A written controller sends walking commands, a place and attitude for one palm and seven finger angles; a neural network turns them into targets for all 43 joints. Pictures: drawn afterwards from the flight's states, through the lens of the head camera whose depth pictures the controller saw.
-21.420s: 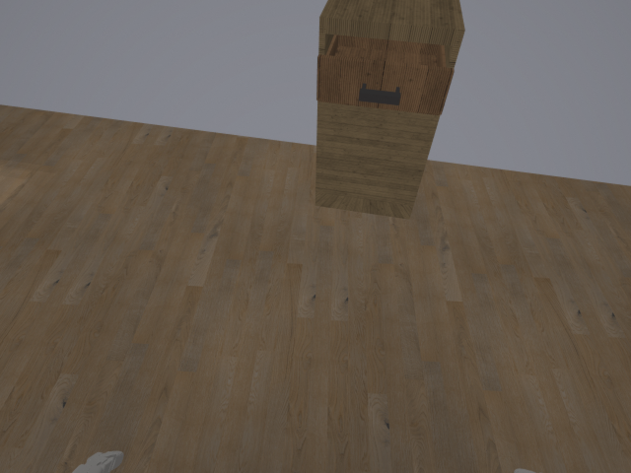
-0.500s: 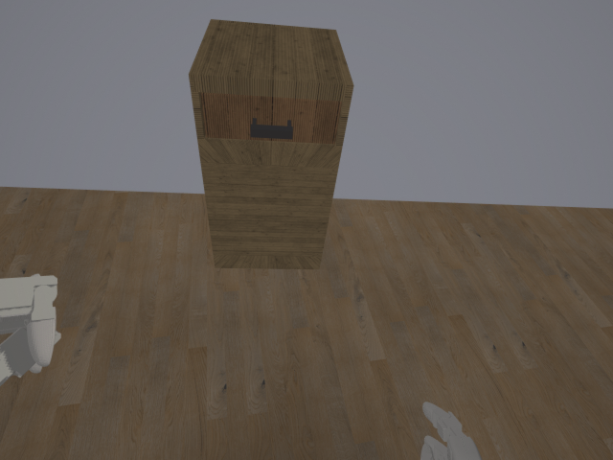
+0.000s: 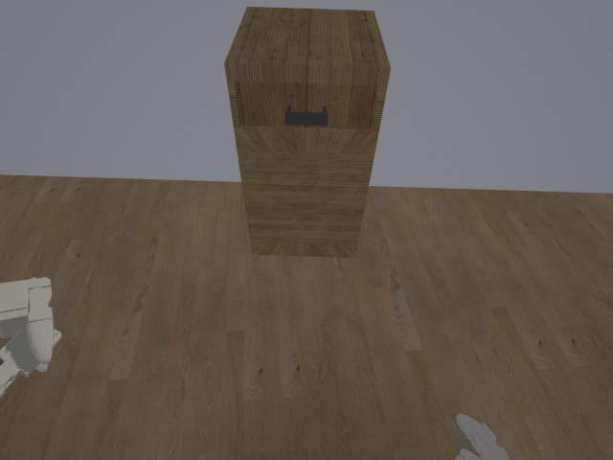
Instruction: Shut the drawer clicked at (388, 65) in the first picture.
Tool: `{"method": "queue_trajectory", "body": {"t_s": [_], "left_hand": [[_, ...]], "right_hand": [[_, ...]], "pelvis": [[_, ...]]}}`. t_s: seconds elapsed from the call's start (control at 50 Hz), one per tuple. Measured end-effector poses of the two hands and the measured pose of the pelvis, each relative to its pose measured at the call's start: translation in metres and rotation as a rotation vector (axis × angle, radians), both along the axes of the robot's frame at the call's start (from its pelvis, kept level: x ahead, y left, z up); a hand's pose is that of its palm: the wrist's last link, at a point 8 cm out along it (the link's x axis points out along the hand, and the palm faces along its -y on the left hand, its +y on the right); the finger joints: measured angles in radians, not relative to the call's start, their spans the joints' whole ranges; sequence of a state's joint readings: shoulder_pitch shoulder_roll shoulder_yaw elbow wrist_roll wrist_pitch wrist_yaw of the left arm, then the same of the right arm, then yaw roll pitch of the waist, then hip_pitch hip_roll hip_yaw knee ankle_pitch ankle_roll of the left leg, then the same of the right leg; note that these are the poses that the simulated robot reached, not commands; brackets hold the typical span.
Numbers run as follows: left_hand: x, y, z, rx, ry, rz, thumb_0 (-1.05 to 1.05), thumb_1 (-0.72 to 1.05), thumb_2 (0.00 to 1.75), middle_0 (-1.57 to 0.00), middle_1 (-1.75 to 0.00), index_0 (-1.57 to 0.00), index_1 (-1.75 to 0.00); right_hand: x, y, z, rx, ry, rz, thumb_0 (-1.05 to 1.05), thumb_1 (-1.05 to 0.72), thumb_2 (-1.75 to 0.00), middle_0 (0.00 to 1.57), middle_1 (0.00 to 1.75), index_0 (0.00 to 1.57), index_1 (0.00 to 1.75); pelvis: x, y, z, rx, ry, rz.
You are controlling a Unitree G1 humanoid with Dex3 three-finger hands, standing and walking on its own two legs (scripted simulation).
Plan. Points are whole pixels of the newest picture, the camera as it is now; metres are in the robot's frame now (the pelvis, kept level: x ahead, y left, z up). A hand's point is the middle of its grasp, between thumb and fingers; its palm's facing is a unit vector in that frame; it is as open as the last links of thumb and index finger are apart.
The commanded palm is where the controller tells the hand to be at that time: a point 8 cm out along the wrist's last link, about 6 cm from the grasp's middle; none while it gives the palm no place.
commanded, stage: let the arm hang, fingers relaxed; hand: left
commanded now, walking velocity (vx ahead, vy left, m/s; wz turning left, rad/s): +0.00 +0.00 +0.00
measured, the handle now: (306, 113) +0.99 +0.06 -0.07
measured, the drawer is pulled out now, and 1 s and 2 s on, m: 0.00 0.00 0.00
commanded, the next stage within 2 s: look to check the result in 1.12 s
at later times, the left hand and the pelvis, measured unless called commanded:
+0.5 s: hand out of the picture -0.04 +0.21 -0.16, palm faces +0.03 -0.97 -0.25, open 4.2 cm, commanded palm none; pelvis -0.02 +0.01 +0.01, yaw +1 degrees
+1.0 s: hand out of the picture +0.06 +0.21 -0.15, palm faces +0.02 -0.97 -0.25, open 7.3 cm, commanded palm none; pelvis +0.01 +0.01 +0.02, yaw +0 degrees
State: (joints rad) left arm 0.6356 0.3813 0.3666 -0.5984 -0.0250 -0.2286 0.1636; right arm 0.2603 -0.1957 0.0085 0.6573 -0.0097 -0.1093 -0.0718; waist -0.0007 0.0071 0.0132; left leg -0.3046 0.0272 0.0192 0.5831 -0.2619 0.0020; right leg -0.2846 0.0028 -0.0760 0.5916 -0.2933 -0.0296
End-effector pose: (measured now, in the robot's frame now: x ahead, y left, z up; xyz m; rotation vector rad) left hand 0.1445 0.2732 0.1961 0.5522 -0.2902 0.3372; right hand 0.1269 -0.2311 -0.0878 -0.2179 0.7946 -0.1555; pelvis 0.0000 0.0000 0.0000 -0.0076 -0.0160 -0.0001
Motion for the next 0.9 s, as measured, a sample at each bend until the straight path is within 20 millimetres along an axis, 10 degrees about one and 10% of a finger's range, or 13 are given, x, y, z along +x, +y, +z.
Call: {"method": "queue_trajectory", "body": {"t_s": [0.06, 0.14, 0.22, 0.28, 0.44, 0.56, 0.9], "left_hand": [[0.015, 0.013, -0.031, -0.019, 0.136, 0.015, 0.00, 0.89, 0.90, -1.41, -1.60, -1.41, -1.59], [0.025, 0.028, -0.156, -0.210, 0.637, 0.116, 0.00, 0.90, 0.90, -1.36, -1.56, -1.37, -1.56], [-0.020, 0.001, -0.263, -0.378, 1.089, 0.147, 0.00, 0.91, 0.90, -1.26, -1.46, -1.27, -1.46], [-0.067, -0.031, -0.309, -0.484, 1.326, 0.139, 0.01, 0.91, 0.90, -1.17, -1.36, -1.17, -1.36], [-0.166, -0.019, -0.325, -0.559, 1.580, 0.318, 0.01, 0.91, 0.90, -0.88, -1.10, -0.88, -1.05], [-0.197, -0.006, -0.319, -0.557, 1.670, 0.404, 0.01, 0.91, 0.90, -0.65, -0.81, -0.65, -0.79], [-0.112, -0.007, -0.314, -0.520, 1.516, 0.308, 0.00, 0.91, 0.90, -0.23, -0.33, -0.23, -0.33]], "right_hand": [[0.006, 0.000, -0.006, 0.023, 0.015, 0.037, 0.02, -0.91, -0.90, 0.20, 0.30, 0.21, 0.30], [0.010, -0.006, -0.026, 0.040, 0.093, 0.068, 0.01, -0.91, -0.90, 0.20, 0.30, 0.21, 0.30], [-0.006, -0.011, -0.028, 0.032, 0.160, 0.039, 0.01, -0.91, -0.90, 0.20, 0.30, 0.21, 0.30], [-0.031, -0.013, -0.027, 0.012, 0.247, 0.016, 0.01, -0.91, -0.90, 0.20, 0.30, 0.20, 0.30], [-0.110, -0.009, -0.037, 0.011, 0.547, -0.022, 0.01, -0.91, -0.90, 0.20, 0.30, 0.20, 0.30], [-0.149, 0.001, -0.042, 0.039, 0.664, -0.063, 0.01, -0.91, -0.90, 0.20, 0.30, 0.20, 0.30], [-0.120, 0.018, -0.048, 0.089, 0.589, -0.076, 0.01, -0.91, -0.90, 0.20, 0.30, 0.20, 0.30]], "pelvis": [[-0.001, 0.004, 0.002, 0.003, 0.014, 0.012], [-0.008, 0.009, -0.003, 0.014, 0.023, 0.019], [-0.013, 0.008, -0.002, 0.019, 0.003, 0.018], [-0.016, 0.007, 0.002, 0.015, -0.009, 0.016], [-0.018, 0.004, 0.011, -0.003, 0.000, 0.026], [-0.015, 0.009, 0.013, -0.003, -0.001, 0.024], [-0.001, 0.015, 0.015, 0.011, -0.004, 0.009]]}}
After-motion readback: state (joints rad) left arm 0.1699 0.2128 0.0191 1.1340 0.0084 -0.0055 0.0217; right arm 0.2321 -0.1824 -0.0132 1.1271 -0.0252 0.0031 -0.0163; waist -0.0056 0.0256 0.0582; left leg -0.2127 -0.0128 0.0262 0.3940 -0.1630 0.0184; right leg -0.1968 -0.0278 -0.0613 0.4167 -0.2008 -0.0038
